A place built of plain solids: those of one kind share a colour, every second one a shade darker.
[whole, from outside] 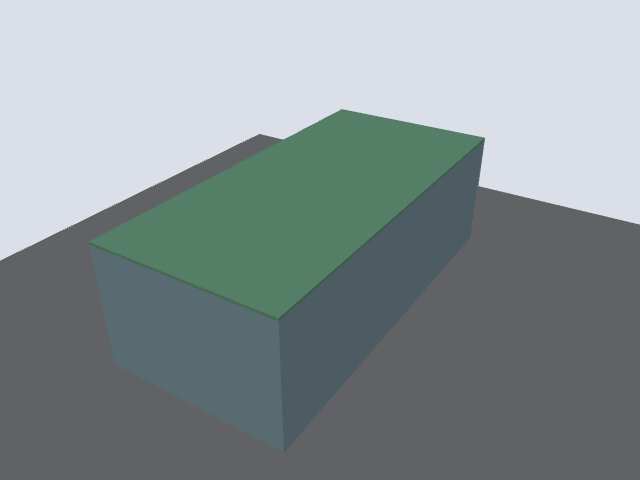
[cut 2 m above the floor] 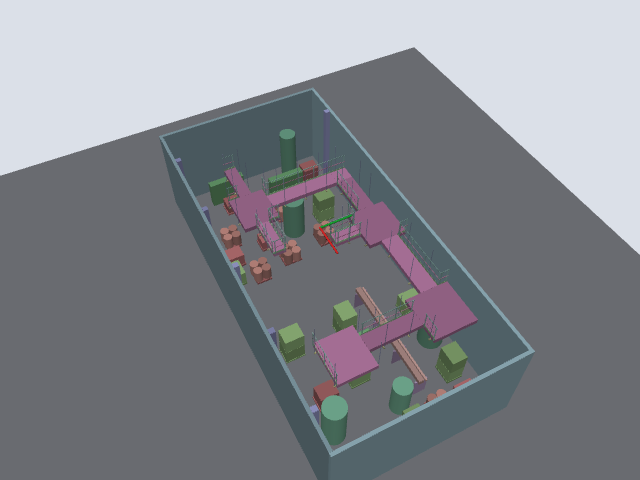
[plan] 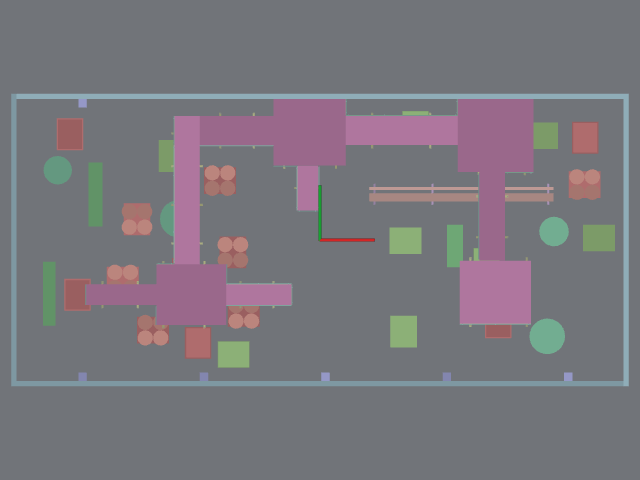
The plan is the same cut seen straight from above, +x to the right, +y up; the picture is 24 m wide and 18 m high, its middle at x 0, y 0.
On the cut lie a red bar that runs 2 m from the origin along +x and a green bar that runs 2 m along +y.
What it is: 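A plant hall; level steel catwalks 4.01 m over a floor that is never walked; the drop lies beside the walker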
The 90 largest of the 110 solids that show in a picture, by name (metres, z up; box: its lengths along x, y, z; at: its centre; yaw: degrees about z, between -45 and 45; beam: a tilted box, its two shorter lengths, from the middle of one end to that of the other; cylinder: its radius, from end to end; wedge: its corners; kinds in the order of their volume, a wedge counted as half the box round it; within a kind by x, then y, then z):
{
 "wall_1": {"box": [0.2, 10.97, 7.36], "at": [-11.48, 0.0, 3.63]},
 "wall_2": {"box": [22.76, 0.2, 7.36], "at": [0.0, -5.39, 3.63]},
 "wall_3": {"box": [22.76, 0.2, 7.36], "at": [0.0, 5.39, 3.63]},
 "wall_4": {"box": [0.2, 10.97, 7.36], "at": [11.48, 0.0, 3.63]},
 "roof_1": {"box": [23.16, 10.97, 0.16], "at": [0.0, 0.0, 7.39]},
 "tank_1": {"cylinder": 0.53, "from": [-9.83, 2.62, 0.0], "to": [-9.83, 2.62, 4.32]},
 "tank_2": {"cylinder": 0.7, "from": [-5.3, 0.8, 0.0], "to": [-5.3, 0.8, 3.03]},
 "tank_3": {"cylinder": 0.76, "from": [5.98, 4.21, 0.0], "to": [5.98, 4.21, 2.08]},
 "tank_4": {"cylinder": 0.67, "from": [8.52, -3.61, 0.0], "to": [8.52, -3.61, 3.11]},
 "tank_5": {"cylinder": 0.55, "from": [8.78, 0.32, 0.0], "to": [8.78, 0.32, 2.3]},
 "floor_1": {"box": [2.64, 0.78, 0.3], "at": [-7.45, -2.05, 3.86]},
 "floor_2": {"box": [0.95, 4.46, 0.3], "at": [-4.98, 1.32, 3.86]},
 "floor_3": {"box": [0.95, 1.1, 0.3], "at": [-4.98, 4.1, 3.86]},
 "floor_4": {"box": [2.61, 2.28, 0.3], "at": [-4.82, -2.05, 3.86]},
 "floor_5": {"box": [2.76, 1.1, 0.3], "at": [-3.13, 4.1, 3.86]},
 "floor_6": {"box": [2.45, 0.78, 0.3], "at": [-2.29, -2.05, 3.86]},
 "floor_7": {"box": [0.78, 1.69, 0.3], "at": [-0.45, 1.95, 3.86]},
 "floor_8": {"box": [2.71, 2.5, 0.3], "at": [-0.39, 4.04, 3.86]},
 "floor_9": {"box": [4.2, 1.1, 0.3], "at": [3.07, 4.1, 3.86]},
 "floor_10": {"box": [0.96, 3.32, 0.3], "at": [6.46, 0.89, 3.86]},
 "floor_11": {"box": [2.68, 2.37, 0.3], "at": [6.58, -1.96, 3.86]},
 "floor_12": {"box": [2.85, 2.74, 0.3], "at": [6.59, 3.92, 3.86]},
 "tote_1": {"box": [0.96, 1.16, 1.0], "at": [-5.55, 3.15, 0.64]},
 "tote_2": {"box": [0.96, 1.16, 1.0], "at": [-5.55, 3.15, 1.66]},
 "tote_3": {"box": [1.2, 1.0, 0.19], "at": [-3.24, -4.29, 0.04]},
 "tote_4": {"box": [1.16, 0.96, 1.0], "at": [-3.24, -4.29, 0.64]},
 "tote_5": {"box": [1.0, 1.2, 0.19], "at": [3.14, -3.43, 0.04]},
 "tote_6": {"box": [0.96, 1.16, 1.0], "at": [3.14, -3.43, 0.64]},
 "tote_7": {"box": [0.96, 1.16, 1.0], "at": [3.14, -3.43, 1.66]},
 "tote_8": {"box": [1.16, 0.96, 1.0], "at": [3.21, -0.03, 0.64]},
 "tote_9": {"box": [1.16, 0.96, 1.0], "at": [3.21, -0.03, 1.66]},
 "tote_10": {"box": [0.96, 1.16, 1.0], "at": [3.58, 4.24, 0.64]},
 "tote_11": {"box": [0.96, 1.16, 1.0], "at": [6.25, -0.9, 0.64]},
 "tote_12": {"box": [1.2, 1.0, 0.19], "at": [8.33, 3.91, 0.04]},
 "tote_13": {"box": [1.16, 0.96, 1.0], "at": [8.33, 3.91, 0.64]},
 "tote_14": {"box": [1.16, 0.96, 1.0], "at": [8.33, 3.91, 1.66]},
 "tote_15": {"box": [1.2, 1.0, 0.19], "at": [10.46, 0.07, 0.04]},
 "tote_16": {"box": [1.16, 0.96, 1.0], "at": [10.46, 0.07, 1.66]},
 "pal_1": {"box": [1.0, 1.2, 0.19], "at": [-9.38, 3.97, 0.05]},
 "pal_2": {"box": [0.9, 1.1, 1.05], "at": [-9.38, 3.97, 0.67]},
 "pal_3": {"box": [1.0, 1.2, 0.19], "at": [-9.09, -2.05, 0.05]},
 "pal_4": {"box": [0.9, 1.1, 0.67], "at": [-9.09, -2.05, 0.48]},
 "pal_5": {"box": [1.2, 1.0, 0.19], "at": [-7.4, -1.5, 0.05]},
 "pal_6": {"box": [1.0, 1.2, 0.19], "at": [-6.86, 0.78, 0.05]},
 "pal_7": {"box": [1.2, 1.0, 0.19], "at": [-6.26, -3.38, 0.05]},
 "pal_8": {"box": [0.9, 1.1, 0.66], "at": [-5.05, -1.27, 0.48]},
 "pal_9": {"box": [1.0, 1.2, 0.19], "at": [-4.57, -3.86, 0.05]},
 "pal_10": {"box": [0.9, 1.1, 0.86], "at": [-4.57, -3.86, 0.57]},
 "pal_11": {"box": [1.2, 1.0, 0.19], "at": [-3.75, 2.23, 0.05]},
 "pal_12": {"box": [1.0, 1.2, 0.19], "at": [-3.27, -0.46, 0.05]},
 "pal_13": {"box": [1.2, 1.0, 0.19], "at": [-2.86, -2.75, 0.05]},
 "pal_14": {"box": [1.0, 1.2, 0.19], "at": [6.68, -3.08, 0.05]},
 "pal_15": {"box": [0.9, 1.1, 1.12], "at": [6.68, -3.08, 0.7]},
 "pal_16": {"box": [1.2, 1.0, 0.19], "at": [9.92, 2.08, 0.05]},
 "pal_17": {"box": [1.0, 1.2, 0.19], "at": [9.95, 3.83, 0.05]},
 "pal_18": {"box": [0.9, 1.1, 0.7], "at": [9.95, 3.83, 0.5]},
 "cab_1": {"box": [0.48, 2.4, 1.93], "at": [-10.15, -2.01, 0.91]},
 "cab_2": {"box": [0.53, 2.4, 2.15], "at": [-8.42, 1.71, 1.03]},
 "cab_3": {"box": [0.6, 1.6, 2.08], "at": [5.07, -0.22, 0.99]},
 "drum_1": {"cylinder": 0.28, "from": [-7.69, -1.21, 0.14], "to": [-7.69, -1.21, 1.02]},
 "drum_2": {"cylinder": 0.28, "from": [-7.15, 0.49, 0.14], "to": [-7.15, 0.49, 1.02]},
 "drum_3": {"cylinder": 0.28, "from": [-7.15, 1.07, 0.14], "to": [-7.15, 1.07, 1.02]},
 "drum_4": {"cylinder": 0.28, "from": [-7.11, -1.21, 0.14], "to": [-7.11, -1.21, 1.02]},
 "drum_5": {"cylinder": 0.28, "from": [-6.57, 0.49, 0.14], "to": [-6.57, 0.49, 1.02]},
 "drum_6": {"cylinder": 0.28, "from": [-6.57, 1.07, 0.14], "to": [-6.57, 1.07, 1.02]},
 "drum_7": {"cylinder": 0.28, "from": [-6.55, -3.67, 0.14], "to": [-6.55, -3.67, 1.02]},
 "drum_8": {"cylinder": 0.28, "from": [-6.55, -3.09, 0.14], "to": [-6.55, -3.09, 1.02]},
 "drum_9": {"cylinder": 0.28, "from": [-5.97, -3.67, 0.14], "to": [-5.97, -3.67, 1.02]},
 "drum_10": {"cylinder": 0.28, "from": [-5.97, -3.09, 0.14], "to": [-5.97, -3.09, 1.02]},
 "drum_11": {"cylinder": 0.28, "from": [-4.04, 1.94, 0.14], "to": [-4.04, 1.94, 1.02]},
 "drum_12": {"cylinder": 0.28, "from": [-4.04, 2.52, 0.14], "to": [-4.04, 2.52, 1.02]},
 "drum_13": {"cylinder": 0.28, "from": [-3.56, -0.75, 0.14], "to": [-3.56, -0.75, 1.02]},
 "drum_14": {"cylinder": 0.28, "from": [-3.56, -0.17, 0.14], "to": [-3.56, -0.17, 1.02]},
 "drum_15": {"cylinder": 0.28, "from": [-3.46, 1.94, 0.14], "to": [-3.46, 1.94, 1.02]},
 "drum_16": {"cylinder": 0.28, "from": [-3.46, 2.52, 0.14], "to": [-3.46, 2.52, 1.02]},
 "drum_17": {"cylinder": 0.28, "from": [-3.15, -3.04, 0.14], "to": [-3.15, -3.04, 1.02]},
 "drum_18": {"cylinder": 0.28, "from": [-3.15, -2.46, 0.14], "to": [-3.15, -2.46, 1.02]},
 "drum_19": {"cylinder": 0.28, "from": [-2.98, -0.75, 0.14], "to": [-2.98, -0.75, 1.02]},
 "drum_20": {"cylinder": 0.28, "from": [-2.98, -0.17, 0.14], "to": [-2.98, -0.17, 1.02]},
 "drum_21": {"cylinder": 0.28, "from": [9.63, 1.79, 0.14], "to": [9.63, 1.79, 1.02]},
 "drum_22": {"cylinder": 0.28, "from": [9.63, 2.37, 0.14], "to": [9.63, 2.37, 1.02]},
 "drum_23": {"cylinder": 0.28, "from": [10.21, 1.79, 0.14], "to": [10.21, 1.79, 1.02]},
 "drum_24": {"cylinder": 0.28, "from": [10.21, 2.37, 0.14], "to": [10.21, 2.37, 1.02]},
 "pier_1": {"box": [0.32, 0.32, 6.95], "at": [-8.9, -5.13, 3.43]},
 "pier_2": {"box": [0.32, 0.32, 6.95], "at": [-8.9, 5.13, 3.43]},
 "pier_3": {"box": [0.32, 0.32, 6.95], "at": [-4.35, -5.13, 3.43]},
 "pier_4": {"box": [0.32, 0.32, 6.95], "at": [0.2, -5.13, 3.43]},
 "pier_5": {"box": [0.32, 0.32, 6.95], "at": [4.76, -5.13, 3.43]},
 "pier_6": {"box": [0.32, 0.32, 6.95], "at": [9.31, -5.13, 3.43]},
 "pipe_1": {"box": [6.91, 0.31, 0.31], "at": [5.3, 1.59, 1.52]}
}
